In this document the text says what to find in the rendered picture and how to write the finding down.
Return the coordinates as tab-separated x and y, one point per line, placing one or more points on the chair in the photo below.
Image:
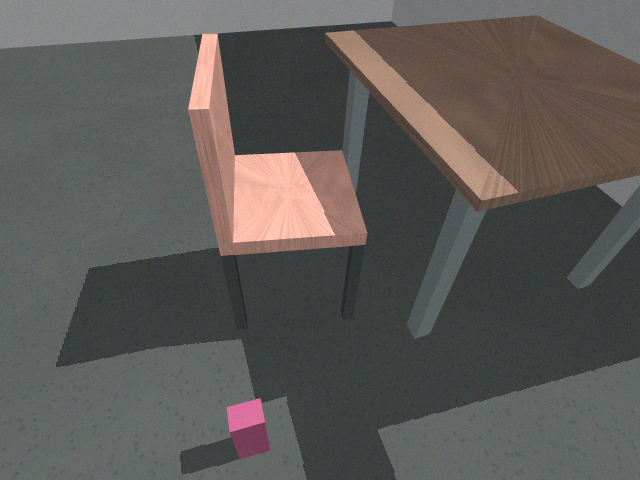
275	202

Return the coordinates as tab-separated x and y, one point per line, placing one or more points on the carton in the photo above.
247	428

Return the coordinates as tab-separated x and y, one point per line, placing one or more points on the table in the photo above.
509	110

